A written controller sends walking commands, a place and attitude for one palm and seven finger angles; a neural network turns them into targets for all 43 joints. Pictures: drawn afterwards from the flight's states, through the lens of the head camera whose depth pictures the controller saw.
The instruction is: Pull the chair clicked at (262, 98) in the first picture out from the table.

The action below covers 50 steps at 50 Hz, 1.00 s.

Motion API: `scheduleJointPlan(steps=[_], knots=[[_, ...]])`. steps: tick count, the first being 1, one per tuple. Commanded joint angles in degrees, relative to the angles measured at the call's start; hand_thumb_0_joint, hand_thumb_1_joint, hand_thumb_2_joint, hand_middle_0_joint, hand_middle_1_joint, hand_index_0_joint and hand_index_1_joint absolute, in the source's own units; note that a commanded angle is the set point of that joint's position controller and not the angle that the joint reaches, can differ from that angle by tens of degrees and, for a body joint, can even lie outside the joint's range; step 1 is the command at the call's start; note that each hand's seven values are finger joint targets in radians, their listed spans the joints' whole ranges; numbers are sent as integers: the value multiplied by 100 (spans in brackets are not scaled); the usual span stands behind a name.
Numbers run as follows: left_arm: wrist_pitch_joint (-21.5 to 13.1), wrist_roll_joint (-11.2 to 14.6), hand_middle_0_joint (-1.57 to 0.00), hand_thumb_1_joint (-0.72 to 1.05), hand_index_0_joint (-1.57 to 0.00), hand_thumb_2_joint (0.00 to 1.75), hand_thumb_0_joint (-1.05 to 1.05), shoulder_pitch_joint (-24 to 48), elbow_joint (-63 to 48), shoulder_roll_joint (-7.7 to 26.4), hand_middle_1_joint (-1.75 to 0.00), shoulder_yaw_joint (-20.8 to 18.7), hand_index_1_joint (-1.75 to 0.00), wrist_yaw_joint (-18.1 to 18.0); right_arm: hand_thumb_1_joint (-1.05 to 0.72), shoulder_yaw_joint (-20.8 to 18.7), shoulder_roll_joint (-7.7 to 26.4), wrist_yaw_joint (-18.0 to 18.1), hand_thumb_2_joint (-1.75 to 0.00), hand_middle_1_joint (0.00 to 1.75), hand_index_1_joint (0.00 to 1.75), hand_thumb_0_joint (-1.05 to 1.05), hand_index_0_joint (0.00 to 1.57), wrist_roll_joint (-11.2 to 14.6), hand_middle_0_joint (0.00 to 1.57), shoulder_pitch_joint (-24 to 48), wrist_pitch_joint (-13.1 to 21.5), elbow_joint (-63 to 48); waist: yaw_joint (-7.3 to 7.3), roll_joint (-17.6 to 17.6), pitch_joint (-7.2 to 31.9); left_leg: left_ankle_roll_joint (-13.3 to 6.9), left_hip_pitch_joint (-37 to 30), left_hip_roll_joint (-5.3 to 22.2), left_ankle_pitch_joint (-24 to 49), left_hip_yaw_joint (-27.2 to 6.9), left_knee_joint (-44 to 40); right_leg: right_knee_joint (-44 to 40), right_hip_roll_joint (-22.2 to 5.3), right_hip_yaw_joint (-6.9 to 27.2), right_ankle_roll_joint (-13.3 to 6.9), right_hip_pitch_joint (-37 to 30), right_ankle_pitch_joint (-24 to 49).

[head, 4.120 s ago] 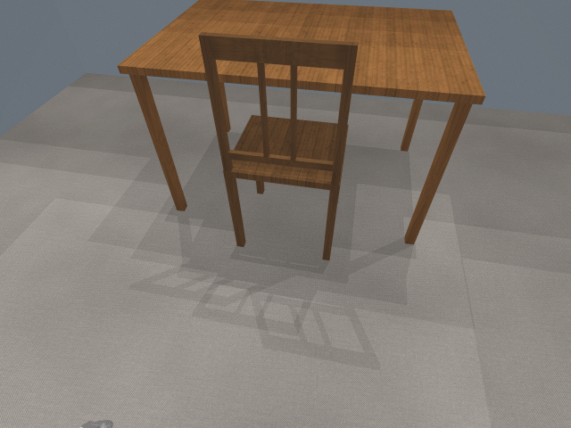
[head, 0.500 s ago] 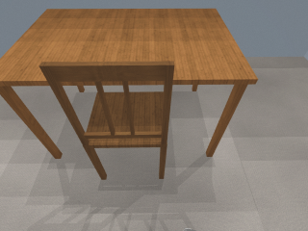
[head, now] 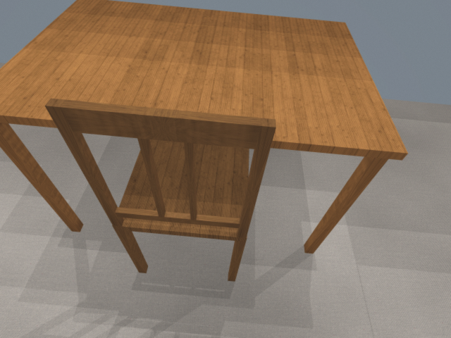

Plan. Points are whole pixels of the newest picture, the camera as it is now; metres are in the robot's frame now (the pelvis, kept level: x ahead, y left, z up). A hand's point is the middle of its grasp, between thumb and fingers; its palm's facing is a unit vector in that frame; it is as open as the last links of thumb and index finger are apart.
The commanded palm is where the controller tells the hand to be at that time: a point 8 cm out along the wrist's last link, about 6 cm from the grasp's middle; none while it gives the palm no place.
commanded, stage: come to a stop and stand still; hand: left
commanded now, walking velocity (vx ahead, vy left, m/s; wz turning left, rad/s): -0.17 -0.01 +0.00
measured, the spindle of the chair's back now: (154, 181) +0.45 +0.22 -0.08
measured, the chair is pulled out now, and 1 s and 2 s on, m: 0.00 0.00 0.00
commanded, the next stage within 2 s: look again from close up in 1.18 s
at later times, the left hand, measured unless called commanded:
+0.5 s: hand out of the picture +0.03 +0.18 -0.17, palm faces +0.06 -0.96 -0.27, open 7.3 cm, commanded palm none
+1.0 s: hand out of the picture -0.05 +0.18 -0.17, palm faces +0.02 -0.98 -0.20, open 7.3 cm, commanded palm none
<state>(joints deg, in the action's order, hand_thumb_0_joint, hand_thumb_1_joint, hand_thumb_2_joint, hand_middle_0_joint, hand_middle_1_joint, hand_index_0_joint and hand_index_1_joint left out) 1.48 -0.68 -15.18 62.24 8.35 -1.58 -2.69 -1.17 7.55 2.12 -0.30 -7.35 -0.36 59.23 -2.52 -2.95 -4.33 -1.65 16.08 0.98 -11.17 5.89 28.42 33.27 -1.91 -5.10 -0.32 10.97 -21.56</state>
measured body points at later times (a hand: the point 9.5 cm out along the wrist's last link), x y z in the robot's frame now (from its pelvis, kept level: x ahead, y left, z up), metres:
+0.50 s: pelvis -0.03 -0.02 -0.01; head -0.02 -0.02 +0.44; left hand +0.03 +0.23 -0.15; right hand +0.02 -0.27 -0.15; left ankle +0.00 +0.09 -0.74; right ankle -0.04 -0.12 -0.73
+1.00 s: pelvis -0.05 +0.00 +0.00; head -0.03 +0.02 +0.45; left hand -0.05 +0.23 -0.16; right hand -0.03 -0.22 -0.15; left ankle +0.00 +0.09 -0.73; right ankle -0.04 -0.12 -0.73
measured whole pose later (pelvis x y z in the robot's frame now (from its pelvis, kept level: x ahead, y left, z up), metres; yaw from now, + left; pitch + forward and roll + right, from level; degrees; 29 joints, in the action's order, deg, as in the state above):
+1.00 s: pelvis -0.05 +0.00 +0.00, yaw +0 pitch -1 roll -1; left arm 0.2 -1.3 -18.4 60.1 10.0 -0.2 -2.5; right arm -1.0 8.8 0.6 -0.5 -14.7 -0.6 61.8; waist 0.1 -0.9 -2.6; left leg -3.1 15.4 -1.2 -10.7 3.3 26.9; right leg 26.5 -1.1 -3.2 0.3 11.6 -13.9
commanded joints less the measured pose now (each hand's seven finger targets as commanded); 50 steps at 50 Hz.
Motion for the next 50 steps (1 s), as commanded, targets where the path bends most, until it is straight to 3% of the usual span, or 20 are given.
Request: scheduleJointPlan(steps=[1,3,5,6,8,9,10,11,13,14,15,16,19,21,23,24,25,27,32,50], knots=[[-3,-1,-20,90,-20,90,0,-661,-169,515,-30,-125,-30,-23,-90,-272,1052,97,-90,30,30,0,20,-56,20,-283,-37,-243,106,1254,792,-905,-1077,1596,4295,-1276,-655,745,-102,333,70,516,-477],[-5,-13,-20,90,-20,90,0,-723,-197,482,-30,-138,-30,-22,-90,-322,1091,64,-90,30,30,0,20,-59,20,-194,-77,-305,97,1142,984,-856,-1077,1524,3844,-1164,-530,552,-78,310,90,416,-248],[-50,-40,-20,90,-20,90,0,-806,-209,492,-30,-136,-30,-23,-90,-332,1042,19,-90,30,30,0,20,-39,20,-46,-90,-358,8,741,956,-594,-768,1254,2784,-1015,-291,-321,-122,392,99,89,510],[-83,-65,-20,90,-20,90,0,-777,-225,626,-30,-134,-30,-32,-90,-323,918,-7,-90,30,30,0,20,-9,20,-9,-96,-392,31,319,869,-297,-497,923,1788,-913,-47,-970,-325,817,37,15,1368],[-134,-75,-20,90,-20,90,0,-255,-365,989,-30,-140,-30,-4,-90,-267,558,-90,-90,30,30,0,20,1,20,7,-186,-417,258,-892,431,247,-159,54,-423,-363,399,-1626,-1352,1850,-506,497,1827],[-208,-131,-20,90,-20,90,0,-78,-921,1437,-30,24,-30,-110,-90,-266,1091,-81,-90,30,30,0,20,-219,20,-200,-15,-894,518,600,78,121,-556,196,583,-974,-381,-543,-591,1184,-325,557,1492],[-98,-105,-20,90,-20,90,0,-168,-1135,1040,-30,-78,-30,-121,-90,-437,957,-61,-90,30,30,0,20,-128,20,-293,27,-792,317,638,720,-10,-653,687,621,-1027,-57,-494,-331,772,-60,875,267],[-94,-110,-20,90,-20,90,0,-250,-1248,987,-30,-60,-30,-103,-90,-416,1029,-73,-90,30,30,0,20,-88,20,-277,-29,-964,268,278,630,-60,-268,658,247,-1112,96,-792,-307,898,-95,746,281],[-113,-129,-20,90,-20,90,0,-241,-1410,1089,-30,-124,-30,-106,-90,-386,717,-121,-90,30,30,0,20,-106,20,-252,-119,-1128,235,-999,-17,171,453,-15,-579,-533,1089,-1573,-994,1687,-393,1020,206],[-126,-121,-20,90,-20,90,0,-207,-1489,1161,-30,-133,-30,-114,-90,-354,690,-154,-90,30,30,0,20,-112,20,-310,-156,-1179,247,-1051,-79,159,503,-46,-878,-553,1467,-1629,-1225,1891,-575,1104,314],[-137,-122,-20,90,-20,90,0,-151,-1566,1163,-30,-173,-30,-106,-90,-387,652,-164,-90,30,30,0,20,-102,20,-322,-157,-1191,274,-692,-105,124,614,-31,-944,-650,1799,-1589,-1293,1879,-723,1124,392],[-152,-129,-20,90,-20,90,0,-93,-1647,1201,-30,-206,-30,-104,-90,-383,631,-169,-90,30,30,0,20,-88,20,-367,-132,-1203,312,-564,-89,100,782,-26,-923,-646,1858,-1380,-1233,1785,-823,867,1036],[-180,-135,-20,90,-20,90,0,-203,-1689,1244,-30,-244,-30,-106,-90,-297,524,-146,-90,30,30,0,20,-63,20,-494,-55,-1161,249,-552,300,91,690,-44,-880,-462,1167,-794,-1160,1412,-841,43,2657],[-172,-83,-20,90,-20,90,0,-172,-1662,1195,-30,-229,-30,-98,-90,-275,583,-112,-90,30,30,0,20,-55,20,-644,4,-1037,286,-253,411,21,127,9,82,-563,529,-665,-932,1188,-578,218,2459],[-182,-43,-20,90,-20,90,0,-233,-1618,1033,-30,-171,-30,-87,-90,-238,726,-105,-90,30,30,0,20,-81,20,-704,58,-901,221,179,431,-69,-182,321,1074,-803,239,-559,-516,846,-283,318,2051],[-168,-51,-20,90,-20,90,0,-295,-1551,1003,-30,-137,-30,-69,-90,-210,759,-119,-90,30,30,0,20,-75,20,-688,94,-807,168,770,547,-139,-304,446,1570,-1015,74,-418,-368,645,-190,248,1803],[-153,-27,-20,90,-20,90,0,-291,-1471,978,-30,-105,-30,-58,-90,-198,827,-113,-90,30,30,0,20,-71,20,-649,88,-763,152,984,544,-226,-221,596,1551,-1224,-112,-406,-216,453,-116,203,1200],[-151,-19,-20,90,-20,90,0,-283,-1338,903,-30,-59,-30,-31,-90,-182,893,-101,-90,30,30,0,20,-75,20,-548,69,-702,121,940,356,-249,117,628,756,-1344,-378,-632,-130,470,-94,112,671],[-192,-30,-20,90,-20,90,0,-193,-1147,896,-30,-34,-30,12,-90,-138,792,-118,-90,30,30,0,20,-88,20,-683,53,-513,213,449,189,-57,243,362,-472,-1095,-497,-1136,-343,806,-195,269,314],[-267,-44,-20,90,-20,90,0,-658,-337,577,-30,86,-30,16,-90,-69,730,-115,-90,30,30,0,20,-22,20,-910,95,82,249,299,80,-105,-110,470,-587,-1157,-1016,-1228,-329,701,-84,317,653]])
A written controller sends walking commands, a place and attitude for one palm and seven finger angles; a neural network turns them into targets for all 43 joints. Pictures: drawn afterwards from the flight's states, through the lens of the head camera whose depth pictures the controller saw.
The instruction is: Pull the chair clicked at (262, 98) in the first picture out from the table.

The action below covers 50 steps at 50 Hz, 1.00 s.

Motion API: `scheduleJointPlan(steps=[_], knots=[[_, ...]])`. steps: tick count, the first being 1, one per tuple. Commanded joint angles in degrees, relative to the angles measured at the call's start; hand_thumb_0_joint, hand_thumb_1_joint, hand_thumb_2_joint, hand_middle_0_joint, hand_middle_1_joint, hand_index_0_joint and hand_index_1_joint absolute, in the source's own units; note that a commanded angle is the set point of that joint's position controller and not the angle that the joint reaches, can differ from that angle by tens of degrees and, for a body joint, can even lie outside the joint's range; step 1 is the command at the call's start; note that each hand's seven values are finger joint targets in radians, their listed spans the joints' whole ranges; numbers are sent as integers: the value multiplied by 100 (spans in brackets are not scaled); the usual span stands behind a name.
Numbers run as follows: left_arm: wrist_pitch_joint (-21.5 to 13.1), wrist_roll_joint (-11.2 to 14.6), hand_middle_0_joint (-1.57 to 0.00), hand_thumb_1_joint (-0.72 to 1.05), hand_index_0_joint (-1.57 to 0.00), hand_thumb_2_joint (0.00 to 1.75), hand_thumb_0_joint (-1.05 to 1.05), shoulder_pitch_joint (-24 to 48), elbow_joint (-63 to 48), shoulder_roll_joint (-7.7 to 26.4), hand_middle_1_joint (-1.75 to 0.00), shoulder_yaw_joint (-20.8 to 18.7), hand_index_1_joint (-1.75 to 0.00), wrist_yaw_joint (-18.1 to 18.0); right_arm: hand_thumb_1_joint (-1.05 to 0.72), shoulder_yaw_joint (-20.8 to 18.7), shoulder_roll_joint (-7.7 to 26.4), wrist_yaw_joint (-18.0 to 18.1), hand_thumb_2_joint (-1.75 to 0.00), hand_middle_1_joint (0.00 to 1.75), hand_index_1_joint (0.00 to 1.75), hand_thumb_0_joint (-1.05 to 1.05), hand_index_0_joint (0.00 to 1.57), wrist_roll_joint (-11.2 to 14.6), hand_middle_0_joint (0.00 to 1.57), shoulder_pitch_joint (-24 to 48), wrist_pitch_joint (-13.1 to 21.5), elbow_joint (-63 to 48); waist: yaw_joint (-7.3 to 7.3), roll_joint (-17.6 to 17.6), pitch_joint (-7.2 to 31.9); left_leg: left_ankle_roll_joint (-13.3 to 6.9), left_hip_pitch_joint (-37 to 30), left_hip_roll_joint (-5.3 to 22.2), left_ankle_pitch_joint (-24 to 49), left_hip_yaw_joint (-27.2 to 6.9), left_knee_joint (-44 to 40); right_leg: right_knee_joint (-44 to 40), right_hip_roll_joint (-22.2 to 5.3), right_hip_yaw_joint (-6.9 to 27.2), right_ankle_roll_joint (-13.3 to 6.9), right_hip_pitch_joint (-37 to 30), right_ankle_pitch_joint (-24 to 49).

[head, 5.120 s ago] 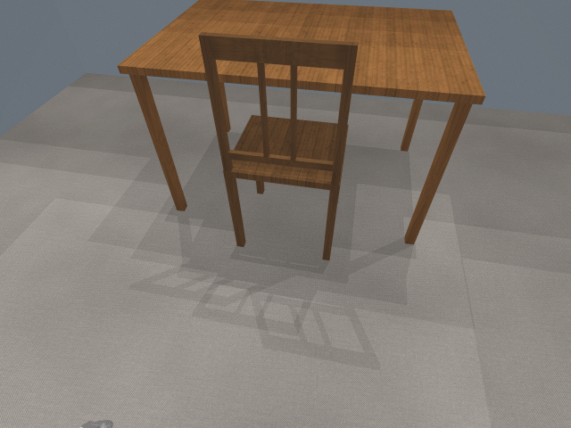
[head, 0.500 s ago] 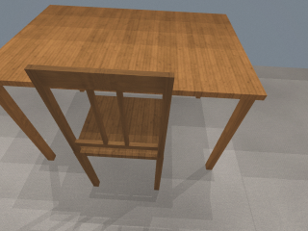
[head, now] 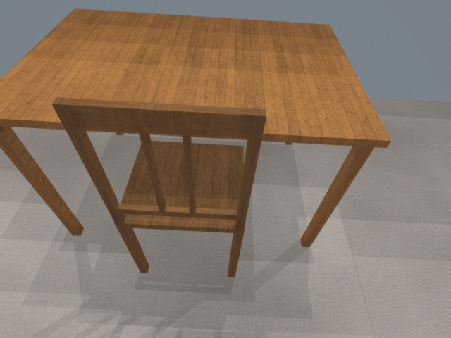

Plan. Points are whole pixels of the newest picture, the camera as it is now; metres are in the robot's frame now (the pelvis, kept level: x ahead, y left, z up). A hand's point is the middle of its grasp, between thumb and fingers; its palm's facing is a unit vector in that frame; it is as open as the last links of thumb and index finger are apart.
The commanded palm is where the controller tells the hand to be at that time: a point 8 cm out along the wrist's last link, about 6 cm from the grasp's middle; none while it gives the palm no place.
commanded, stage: come to a stop and stand still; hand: left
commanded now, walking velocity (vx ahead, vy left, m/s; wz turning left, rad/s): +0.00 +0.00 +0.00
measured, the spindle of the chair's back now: (154, 175) +0.50 +0.21 -0.08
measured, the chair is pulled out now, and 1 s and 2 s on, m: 0.00 0.00 0.00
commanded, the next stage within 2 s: look again from close up in 0.18 s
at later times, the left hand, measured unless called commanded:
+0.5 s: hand out of the picture -0.01 +0.17 -0.18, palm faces +0.01 -0.99 -0.16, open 7.3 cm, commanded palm none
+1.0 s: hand out of the picture +0.00 +0.17 -0.18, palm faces +0.01 -0.99 -0.17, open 7.3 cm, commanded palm none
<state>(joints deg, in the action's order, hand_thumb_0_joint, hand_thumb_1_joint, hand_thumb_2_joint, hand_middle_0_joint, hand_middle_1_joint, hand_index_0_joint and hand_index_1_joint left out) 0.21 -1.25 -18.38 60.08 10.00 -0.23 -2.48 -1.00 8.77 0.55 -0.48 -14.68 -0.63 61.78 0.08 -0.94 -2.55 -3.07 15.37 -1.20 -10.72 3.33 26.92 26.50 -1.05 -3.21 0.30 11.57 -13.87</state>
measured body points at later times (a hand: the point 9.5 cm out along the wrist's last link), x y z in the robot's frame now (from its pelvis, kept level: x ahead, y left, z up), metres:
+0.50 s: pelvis +0.01 +0.02 +0.00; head +0.02 +0.03 +0.45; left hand -0.01 +0.22 -0.16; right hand +0.01 -0.21 -0.15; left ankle +0.04 +0.08 -0.74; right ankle +0.00 -0.12 -0.74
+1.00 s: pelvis +0.02 +0.01 +0.00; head +0.03 +0.02 +0.45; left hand +0.00 +0.22 -0.16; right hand +0.00 -0.20 -0.16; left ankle +0.04 +0.08 -0.74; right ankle +0.00 -0.12 -0.74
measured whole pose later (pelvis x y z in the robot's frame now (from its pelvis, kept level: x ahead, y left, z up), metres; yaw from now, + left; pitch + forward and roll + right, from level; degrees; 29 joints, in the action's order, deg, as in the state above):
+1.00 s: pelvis +0.02 +0.01 +0.00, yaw -1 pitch -1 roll +0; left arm -0.7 -1.2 -19.0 64.1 7.1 0.0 -2.8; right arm -0.5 7.2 1.1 0.0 -16.0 0.3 65.8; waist 0.4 -0.7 -2.1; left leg -4.2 11.3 -2.7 -10.6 5.1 22.8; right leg 24.0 -2.4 -1.4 1.7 8.7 -14.0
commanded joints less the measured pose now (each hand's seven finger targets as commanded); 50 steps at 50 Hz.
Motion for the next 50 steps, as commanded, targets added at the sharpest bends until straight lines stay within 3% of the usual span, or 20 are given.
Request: scheduleJointPlan(steps=[1,23,30,43,50], knots=[[-144,14,-20,90,-20,90,0,-364,-83,390,-30,-46,-30,-7,-90,-86,612,43,-90,30,30,0,20,-3,20,-175,125,-145,-4,104,-107,38,-55,680,-608,-908,-869,-544,-421,518,-146,260,-82],[-167,13,-20,90,-20,90,0,-585,264,210,-30,-32,-30,-34,-90,-60,497,69,-90,30,30,0,20,10,20,-314,164,148,-3,132,-108,54,-331,685,-336,-863,-1022,-561,-484,519,-114,191,203],[-141,8,-20,90,-20,90,0,-556,277,197,-30,-39,-30,-30,-90,-58,473,74,-90,30,30,0,20,12,20,-348,161,171,-28,109,-300,56,-197,703,-599,-928,-1190,-587,-471,488,-100,193,112],[-171,24,-20,90,-20,90,0,-580,311,167,-30,-42,-30,-35,-90,-31,410,92,-90,30,30,0,20,20,20,-495,191,253,0,14,-112,55,-527,673,137,-772,-983,-620,-522,543,-112,121,432],[-164,28,-20,90,-20,90,0,-602,343,158,-30,-33,-30,-29,-90,-25,396,98,-90,30,30,0,20,19,20,-484,172,275,5,40,-242,71,-513,654,-32,-770,-1025,-686,-505,584,-125,205,290]])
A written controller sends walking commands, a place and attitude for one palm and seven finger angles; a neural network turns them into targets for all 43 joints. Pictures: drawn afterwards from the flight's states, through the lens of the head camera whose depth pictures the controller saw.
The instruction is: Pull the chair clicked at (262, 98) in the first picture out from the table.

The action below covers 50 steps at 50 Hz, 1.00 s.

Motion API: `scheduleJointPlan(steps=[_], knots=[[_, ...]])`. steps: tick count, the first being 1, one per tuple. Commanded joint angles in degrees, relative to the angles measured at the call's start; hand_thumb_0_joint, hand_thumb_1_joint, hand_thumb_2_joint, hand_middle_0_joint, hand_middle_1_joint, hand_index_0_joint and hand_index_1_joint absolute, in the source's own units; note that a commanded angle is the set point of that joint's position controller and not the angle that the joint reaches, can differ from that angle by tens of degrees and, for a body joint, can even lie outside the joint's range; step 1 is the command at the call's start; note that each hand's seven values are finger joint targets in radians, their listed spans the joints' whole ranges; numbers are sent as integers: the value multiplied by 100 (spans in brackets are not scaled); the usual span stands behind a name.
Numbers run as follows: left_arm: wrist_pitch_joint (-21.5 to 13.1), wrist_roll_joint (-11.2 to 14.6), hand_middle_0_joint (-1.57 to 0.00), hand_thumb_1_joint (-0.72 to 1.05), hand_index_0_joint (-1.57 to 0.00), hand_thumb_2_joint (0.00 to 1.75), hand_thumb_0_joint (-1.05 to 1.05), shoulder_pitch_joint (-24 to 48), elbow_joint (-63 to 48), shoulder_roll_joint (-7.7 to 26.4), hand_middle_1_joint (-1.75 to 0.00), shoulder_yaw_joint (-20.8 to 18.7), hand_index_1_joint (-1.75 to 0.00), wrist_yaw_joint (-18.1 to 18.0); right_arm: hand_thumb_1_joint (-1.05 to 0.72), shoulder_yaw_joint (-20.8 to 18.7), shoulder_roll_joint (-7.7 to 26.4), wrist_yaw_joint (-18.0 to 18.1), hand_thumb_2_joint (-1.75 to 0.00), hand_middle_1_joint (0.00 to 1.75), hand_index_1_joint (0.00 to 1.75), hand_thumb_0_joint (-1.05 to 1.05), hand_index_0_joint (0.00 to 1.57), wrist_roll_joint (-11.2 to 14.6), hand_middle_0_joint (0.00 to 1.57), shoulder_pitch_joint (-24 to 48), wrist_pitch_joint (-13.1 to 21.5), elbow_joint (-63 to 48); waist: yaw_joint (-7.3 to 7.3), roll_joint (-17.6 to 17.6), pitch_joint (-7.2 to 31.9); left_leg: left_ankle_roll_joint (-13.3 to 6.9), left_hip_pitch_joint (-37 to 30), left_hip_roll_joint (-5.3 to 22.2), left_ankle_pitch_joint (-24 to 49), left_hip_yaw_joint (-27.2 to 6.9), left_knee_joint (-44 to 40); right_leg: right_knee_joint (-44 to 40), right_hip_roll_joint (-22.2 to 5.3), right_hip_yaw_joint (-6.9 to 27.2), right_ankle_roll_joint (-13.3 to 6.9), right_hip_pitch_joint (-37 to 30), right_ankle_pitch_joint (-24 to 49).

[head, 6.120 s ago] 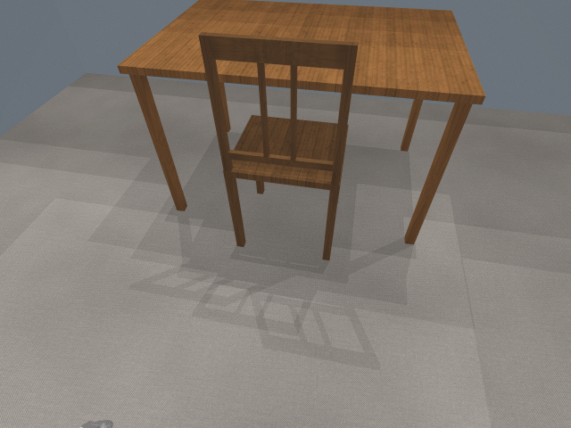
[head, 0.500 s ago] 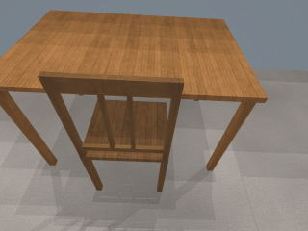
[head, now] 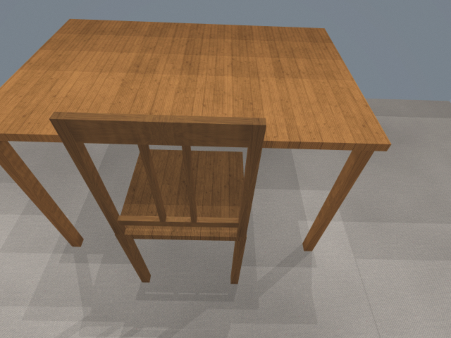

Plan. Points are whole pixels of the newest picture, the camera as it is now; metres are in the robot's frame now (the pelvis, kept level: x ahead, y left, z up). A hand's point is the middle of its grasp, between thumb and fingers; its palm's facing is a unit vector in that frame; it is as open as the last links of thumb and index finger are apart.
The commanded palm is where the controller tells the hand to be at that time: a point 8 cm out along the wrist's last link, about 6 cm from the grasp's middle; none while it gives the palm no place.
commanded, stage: look again from close up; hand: left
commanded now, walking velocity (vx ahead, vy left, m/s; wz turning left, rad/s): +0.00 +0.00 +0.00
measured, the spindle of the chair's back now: (154, 186) +0.48 +0.21 -0.09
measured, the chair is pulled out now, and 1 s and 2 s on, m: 0.00 0.00 0.00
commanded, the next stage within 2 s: raise the hand toward the chair's back in 0.24 s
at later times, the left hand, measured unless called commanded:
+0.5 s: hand (121, 336) +0.14 +0.19 -0.08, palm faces +0.25 -0.94 -0.21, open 7.4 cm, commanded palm +0.11 +0.21 -0.07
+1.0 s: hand (154, 320) +0.17 +0.14 -0.06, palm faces +0.04 -1.00 -0.07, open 11.3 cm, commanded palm +0.14 +0.20 -0.06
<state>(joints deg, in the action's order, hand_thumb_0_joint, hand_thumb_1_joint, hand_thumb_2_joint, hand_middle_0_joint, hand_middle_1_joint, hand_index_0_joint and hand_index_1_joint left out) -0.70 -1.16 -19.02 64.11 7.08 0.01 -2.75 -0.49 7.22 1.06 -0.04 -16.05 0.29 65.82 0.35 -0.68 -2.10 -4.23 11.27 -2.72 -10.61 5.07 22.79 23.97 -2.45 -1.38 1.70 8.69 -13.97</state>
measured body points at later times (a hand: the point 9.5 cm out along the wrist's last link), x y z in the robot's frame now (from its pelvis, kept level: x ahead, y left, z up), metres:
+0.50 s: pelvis +0.00 -0.01 -0.02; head +0.00 -0.01 +0.43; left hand +0.13 +0.24 -0.06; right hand +0.06 -0.26 -0.14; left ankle +0.02 +0.07 -0.74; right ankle -0.01 -0.14 -0.74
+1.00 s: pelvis -0.03 -0.07 -0.12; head +0.05 -0.06 +0.32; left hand +0.16 +0.19 -0.06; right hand +0.22 -0.26 -0.19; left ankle +0.02 +0.07 -0.74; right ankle -0.01 -0.14 -0.74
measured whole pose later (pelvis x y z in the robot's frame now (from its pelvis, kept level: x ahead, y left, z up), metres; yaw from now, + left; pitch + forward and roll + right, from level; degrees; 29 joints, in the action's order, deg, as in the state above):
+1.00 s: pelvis -0.03 -0.07 -0.12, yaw +3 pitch +17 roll -2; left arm -29.5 17.0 -23.2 -0.1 13.6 -9.6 19.7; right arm 0.9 11.5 2.9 1.6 -6.4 11.4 31.8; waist -2.7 1.6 8.2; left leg 1.3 60.8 2.2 -29.4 -3.7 73.3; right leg 71.7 1.0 -10.0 -5.1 54.2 -34.6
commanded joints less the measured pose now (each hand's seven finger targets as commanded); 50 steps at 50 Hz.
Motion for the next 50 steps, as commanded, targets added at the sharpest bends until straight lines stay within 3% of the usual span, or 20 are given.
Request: scheduleJointPlan(steps=[1,16,17,18,19,20,21,23,24,25,27,28,29,31,35,39,42,44,47,50], knots=[[-70,18,-20,90,-20,90,0,-538,-56,447,-30,-57,-30,-1,-90,-74,543,48,-90,30,30,0,20,-24,20,-357,79,-117,-20,87,-313,191,-74,808,-107,-950,-630,-437,-365,387,-262,497,273],[-72,13,-20,90,-20,90,0,-595,2,409,-30,-67,-30,2,-90,-68,518,69,-90,30,30,0,20,-25,20,-441,102,-115,-31,57,-269,185,-197,819,87,-949,-646,-443,-369,375,-255,455,378],[-195,-92,-20,90,-20,90,0,-555,29,648,-30,14,-30,-180,-90,0,778,11,-90,30,30,0,20,-20,20,-44,197,-605,-121,-430,-370,280,385,931,1364,-877,471,-321,-465,401,-236,389,1371],[-1306,991,-20,88,-20,89,0,3321,-8637,1675,-30,-395,-30,-164,-90,-176,1825,228,-90,30,30,0,20,202,20,-246,904,-2682,713,625,2554,392,-1646,420,1157,-751,33,359,204,-223,-267,377,1084],[-1191,765,-20,85,-20,88,0,2750,-8571,2060,-29,-737,-29,-490,-90,71,1306,430,-90,30,30,0,20,254,20,317,1400,-2328,379,1012,2381,498,-1641,704,680,-681,-99,858,299,-269,-276,831,40],[-500,738,-19,83,-19,87,0,58,-6965,467,-29,104,-29,-565,-90,2,1134,339,-90,30,30,0,20,246,20,271,1756,-2462,244,970,1455,580,-831,763,4,-1053,-460,1260,313,-374,-338,1515,-749],[-242,956,-19,81,-19,86,0,-471,-6328,-411,-29,713,-29,-570,-90,27,1154,304,-90,30,30,0,20,323,20,182,1849,-2278,273,823,608,522,-24,569,-626,-1136,-351,1365,203,-356,-308,1679,-658],[-741,1058,-19,76,-19,84,0,10,-6923,80,-28,425,-28,-471,-90,-108,1491,291,-90,30,30,0,20,239,20,319,2002,-2716,344,604,230,419,819,416,-1365,-1176,369,899,178,-444,-284,1769,-610],[-984,1029,-18,74,-18,83,0,-215,-6561,228,-27,147,-27,-380,-90,-173,1519,251,-90,30,30,0,20,179,20,314,1997,-2895,408,-53,171,401,1161,311,-1349,-1110,776,924,218,-523,-295,2004,-781],[-1324,1001,-18,71,-18,82,0,-394,-6022,-154,-27,304,-27,-169,-90,-236,1505,187,-90,30,30,0,20,85,20,394,1950,-2990,401,-1033,144,433,1596,349,-1376,-1100,1171,1240,278,-626,-290,2527,-1063],[-2193,1242,-18,67,-18,80,0,-1454,-5345,-346,-26,40,-26,456,-90,-386,1441,58,-90,30,30,0,20,21,20,697,1926,-3335,-50,-1675,471,490,2443,322,-1244,-827,1988,1875,285,-582,-321,3223,-1533],[-2663,1379,-17,64,-17,79,0,-1959,-5359,-140,-26,-307,-26,829,-90,-462,1412,-34,-90,30,30,0,20,19,20,779,1873,-3514,-270,-1610,752,537,2751,281,-1071,-693,2278,2128,284,-502,-355,3239,-1514],[-3071,1407,-17,62,-17,78,0,-2229,-5153,265,-26,-738,-26,1202,-90,-515,1409,-172,-90,30,30,0,20,55,20,829,1793,-3623,-448,-948,891,605,2876,236,-778,-623,2501,2400,267,-389,-444,3167,-1179],[-3643,1392,-17,57,-17,76,0,-2194,-5374,603,-25,-1059,-25,1721,-90,-595,1394,-307,-90,30,30,0,20,60,20,1049,1645,-4034,-501,-292,1347,554,3113,219,-413,-535,2996,3058,261,-312,-489,3317,-555],[-3208,1541,-16,48,-16,72,0,-1328,-7085,1070,-23,-1356,-23,1591,-90,-559,1343,-195,-90,30,30,0,20,122,20,1300,1230,-4767,-535,519,1799,418,3537,136,-1086,-346,3264,3166,239,81,-443,3355,-1080],[-3614,1535,-15,39,-15,68,0,-247,-8706,1185,-22,-1308,-22,1176,-90,-497,1170,55,-90,30,30,0,20,34,20,744,1176,-4600,27,588,2456,256,3276,288,-467,-564,3892,3284,335,259,-354,3598,-335],[-3962,1579,-14,32,-14,65,0,110,-8479,979,-21,-849,-21,1514,-90,-397,1200,155,-90,30,30,0,20,27,20,724,1328,-4310,362,726,2148,237,3564,339,-683,-661,4317,3247,309,376,-313,4138,-631],[-3832,1692,-14,27,-14,63,0,79,-7936,977,-20,-720,-20,1947,-90,-339,1273,226,-90,30,30,0,20,83,20,746,1438,-4185,496,319,1958,203,3933,364,-937,-692,4526,3076,285,584,-253,4178,-935],[-3179,1900,-13,20,-13,60,0,-38,-7326,1307,-19,-1065,-19,2439,-90,-292,1346,330,-90,30,30,0,20,201,20,780,1471,-4159,300,59,2161,195,4314,333,-1153,-650,4554,2739,127,928,-130,3641,-1356],[-2470,2103,-12,13,-12,57,0,-392,-7128,1556,-18,-1714,-18,2501,-90,-287,1259,378,-90,30,30,0,20,274,20,851,1370,-4224,-19,-129,2609,196,4295,293,-847,-659,4376,2610,-50,1132,56,2750,-738]])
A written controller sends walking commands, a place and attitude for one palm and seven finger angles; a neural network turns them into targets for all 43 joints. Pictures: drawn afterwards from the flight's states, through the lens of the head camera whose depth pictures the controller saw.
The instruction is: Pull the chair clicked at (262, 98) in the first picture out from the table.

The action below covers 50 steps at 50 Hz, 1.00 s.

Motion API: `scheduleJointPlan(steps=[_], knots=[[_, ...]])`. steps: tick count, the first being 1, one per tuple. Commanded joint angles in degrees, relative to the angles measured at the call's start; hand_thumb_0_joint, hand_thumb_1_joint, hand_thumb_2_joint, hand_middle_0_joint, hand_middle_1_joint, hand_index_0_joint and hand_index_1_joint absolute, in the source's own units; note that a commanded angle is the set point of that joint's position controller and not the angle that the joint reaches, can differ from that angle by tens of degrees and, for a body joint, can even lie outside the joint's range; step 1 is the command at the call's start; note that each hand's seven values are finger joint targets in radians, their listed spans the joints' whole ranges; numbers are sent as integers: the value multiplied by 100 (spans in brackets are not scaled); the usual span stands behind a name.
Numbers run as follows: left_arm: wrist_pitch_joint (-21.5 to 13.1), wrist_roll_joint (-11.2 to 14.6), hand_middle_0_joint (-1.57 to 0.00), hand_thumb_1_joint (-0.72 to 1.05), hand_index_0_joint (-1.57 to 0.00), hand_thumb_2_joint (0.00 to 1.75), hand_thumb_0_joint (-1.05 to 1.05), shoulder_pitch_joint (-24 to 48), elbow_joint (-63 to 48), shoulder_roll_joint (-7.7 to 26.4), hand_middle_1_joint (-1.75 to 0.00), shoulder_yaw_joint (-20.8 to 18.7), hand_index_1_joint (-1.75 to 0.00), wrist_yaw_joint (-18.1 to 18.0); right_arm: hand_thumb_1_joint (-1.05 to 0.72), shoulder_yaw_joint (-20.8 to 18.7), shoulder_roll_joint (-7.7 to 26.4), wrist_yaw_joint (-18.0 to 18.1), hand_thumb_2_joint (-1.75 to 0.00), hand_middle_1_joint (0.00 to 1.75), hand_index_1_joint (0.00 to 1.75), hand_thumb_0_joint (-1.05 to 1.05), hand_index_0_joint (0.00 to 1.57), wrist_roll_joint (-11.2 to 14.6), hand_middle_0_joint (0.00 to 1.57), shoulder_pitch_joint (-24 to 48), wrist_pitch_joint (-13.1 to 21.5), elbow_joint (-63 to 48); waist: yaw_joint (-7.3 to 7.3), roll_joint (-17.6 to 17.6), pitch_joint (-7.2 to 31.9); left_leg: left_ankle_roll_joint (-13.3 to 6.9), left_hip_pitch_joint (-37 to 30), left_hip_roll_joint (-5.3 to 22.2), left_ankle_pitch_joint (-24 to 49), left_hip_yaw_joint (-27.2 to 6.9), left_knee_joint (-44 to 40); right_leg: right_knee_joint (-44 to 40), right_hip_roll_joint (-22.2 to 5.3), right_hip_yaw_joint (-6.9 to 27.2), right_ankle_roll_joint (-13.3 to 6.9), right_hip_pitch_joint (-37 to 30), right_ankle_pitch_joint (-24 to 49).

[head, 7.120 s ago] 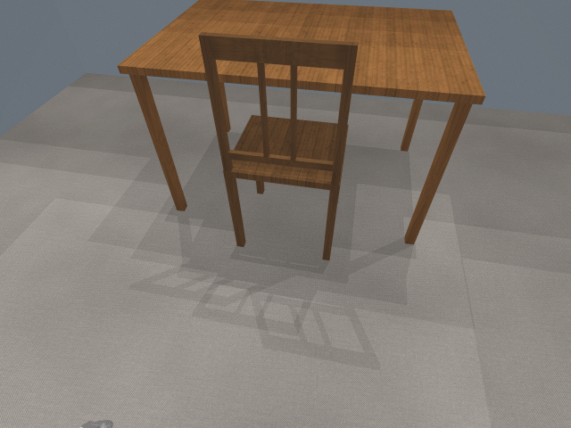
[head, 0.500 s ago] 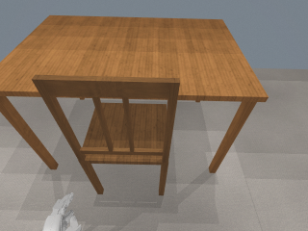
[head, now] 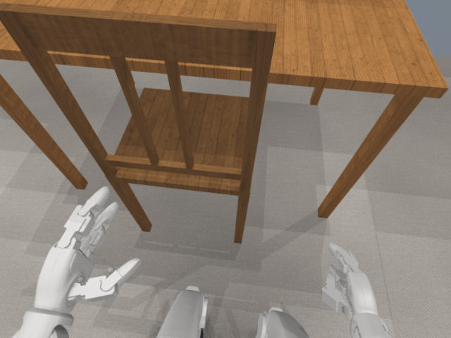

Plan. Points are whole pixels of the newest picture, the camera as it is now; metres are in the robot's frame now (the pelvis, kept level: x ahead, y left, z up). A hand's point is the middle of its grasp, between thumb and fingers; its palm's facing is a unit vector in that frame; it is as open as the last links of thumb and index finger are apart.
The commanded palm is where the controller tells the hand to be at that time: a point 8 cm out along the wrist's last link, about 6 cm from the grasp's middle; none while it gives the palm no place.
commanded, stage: raise the hand toward the chair's back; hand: left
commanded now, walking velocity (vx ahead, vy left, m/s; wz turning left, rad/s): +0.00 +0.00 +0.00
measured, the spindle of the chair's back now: (140, 120) +0.52 +0.25 +0.03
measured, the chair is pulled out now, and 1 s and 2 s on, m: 0.00 0.00 0.00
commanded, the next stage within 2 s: aim the fingers beside a spindle in 1.44 s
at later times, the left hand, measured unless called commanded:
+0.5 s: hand (98, 241) +0.24 +0.22 +0.07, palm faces +0.00 -1.00 -0.05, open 15.5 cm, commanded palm +0.22 +0.28 +0.07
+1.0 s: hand (79, 220) +0.27 +0.26 +0.08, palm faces -0.01 -1.00 -0.06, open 16.9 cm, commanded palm +0.24 +0.31 +0.08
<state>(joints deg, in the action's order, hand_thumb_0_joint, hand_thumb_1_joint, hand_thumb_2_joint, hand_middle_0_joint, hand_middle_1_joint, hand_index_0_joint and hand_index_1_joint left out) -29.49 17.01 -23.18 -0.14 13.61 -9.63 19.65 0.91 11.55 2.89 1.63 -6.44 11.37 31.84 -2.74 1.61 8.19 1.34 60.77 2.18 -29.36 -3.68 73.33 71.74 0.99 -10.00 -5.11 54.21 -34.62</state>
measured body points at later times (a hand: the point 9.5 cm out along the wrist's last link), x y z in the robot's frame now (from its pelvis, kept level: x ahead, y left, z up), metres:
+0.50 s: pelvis +0.01 +0.04 +0.02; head +0.09 +0.05 +0.47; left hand +0.24 +0.28 +0.07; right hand +0.18 -0.23 -0.05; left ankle +0.06 +0.13 -0.62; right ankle +0.01 -0.07 -0.62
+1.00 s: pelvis +0.02 +0.05 +0.04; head +0.09 +0.07 +0.48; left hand +0.26 +0.31 +0.09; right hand +0.18 -0.19 -0.04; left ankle +0.06 +0.13 -0.62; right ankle +0.01 -0.07 -0.62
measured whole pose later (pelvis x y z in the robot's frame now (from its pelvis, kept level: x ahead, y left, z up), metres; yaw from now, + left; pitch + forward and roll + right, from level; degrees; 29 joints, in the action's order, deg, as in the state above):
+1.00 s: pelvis +0.02 +0.05 +0.04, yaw -1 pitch +15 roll -4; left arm -21.9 15.9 -16.8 3.4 15.9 -12.3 14.9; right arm 1.0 13.9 2.7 1.7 -13.4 9.2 31.0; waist 1.1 1.8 7.8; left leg -3.0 52.3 0.6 -27.1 0.3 64.0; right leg 60.6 -0.4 -6.1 -0.4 45.8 -29.9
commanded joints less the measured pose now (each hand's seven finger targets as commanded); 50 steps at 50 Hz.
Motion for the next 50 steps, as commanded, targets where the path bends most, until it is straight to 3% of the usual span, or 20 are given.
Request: scheduleJointPlan(steps=[1,4,6,11,14,18,27,30,34,43,44,50], knots=[[503,318,-12,11,-12,56,0,99,-929,979,-18,-921,-18,179,-90,-443,793,207,-90,30,30,0,20,101,20,-90,245,-833,245,-346,1788,-361,-791,-188,1206,205,-757,-2103,-420,1931,753,-2001,1715],[533,357,-11,4,-11,53,0,-198,-778,921,-16,-1266,-16,-183,-90,-468,642,193,-90,30,30,0,20,62,20,-18,192,-729,122,-576,1761,-296,-763,-181,1421,164,-885,-2024,-494,1939,896,-2359,2624],[303,261,-11,-1,-11,51,0,-197,-882,713,-16,-1029,-16,-287,-90,-491,620,160,-90,30,30,0,20,30,20,-114,228,-641,173,-392,1616,-278,-883,-169,1546,172,-1049,-1908,-470,1743,820,-2235,2948],[-87,98,-10,-13,-10,46,0,-75,-523,538,-14,-608,-14,-283,-90,-553,787,134,-90,30,30,0,20,21,20,-254,314,-537,376,-464,1196,-318,-1127,-161,1448,191,-1209,-1885,-304,1369,664,-1478,2156],[-202,114,-9,-20,-9,43,0,-59,-500,614,-13,-642,-13,-304,-90,-585,860,140,-90,30,30,0,20,32,20,-268,367,-551,329,-363,1201,-337,-1301,-166,1428,209,-1322,-1886,-223,1208,550,-1331,1776],[-345,91,-8,-29,-8,39,0,28,-964,639,-11,-584,-11,-518,-90,-584,897,118,-90,30,30,0,20,-3,20,-295,405,-652,268,135,1442,-333,-1815,-161,1533,191,-1545,-1706,-126,845,412,-1082,1624],[-47,-122,-6,-50,-6,30,0,249,-964,615,-8,-332,-8,-689,-90,-470,994,50,-90,30,30,0,20,-11,20,-341,187,-885,369,313,1157,-258,-2151,-85,1164,-33,-1903,-1704,-24,537,354,-721,1187],[77,-145,-6,-50,-6,30,0,345,-1073,652,-8,-337,-8,-678,-90,-433,1008,48,-90,30,30,0,20,-15,20,-391,136,-965,373,394,1266,-241,-2374,-58,1324,-102,-1948,-1697,-6,497,348,-709,1277],[181,-109,-6,-50,-6,30,0,563,-916,764,-8,-469,-8,-641,-90,-385,1016,60,-90,30,30,0,20,-23,20,-400,91,-976,396,232,1103,-234,-2291,-65,1212,-148,-1982,-1763,22,484,344,-730,1226],[291,-56,-6,-50,-6,30,0,910,-941,861,-8,-522,-8,-467,-90,-351,1058,61,-90,30,30,0,20,-6,20,-482,113,-959,401,478,1309,-167,-2622,-45,1498,-210,-2056,-1808,11,476,338,-771,1359],[332,-34,-6,-50,-6,30,0,917,-844,953,-8,-644,-8,-474,-90,-354,1065,62,-90,30,30,0,20,-3,20,-489,108,-938,397,316,1277,-185,-2534,-57,1462,-199,-2067,-1848,18,474,344,-855,1358],[369,34,-6,-50,-6,30,0,843,-659,898,-8,-666,-8,-447,-90,-371,1090,61,-90,30,30,0,20,19,20,-519,130,-920,362,299,1244,-184,-2528,-73,1588,-143,-2123,-1919,13,482,339,-1003,1445]])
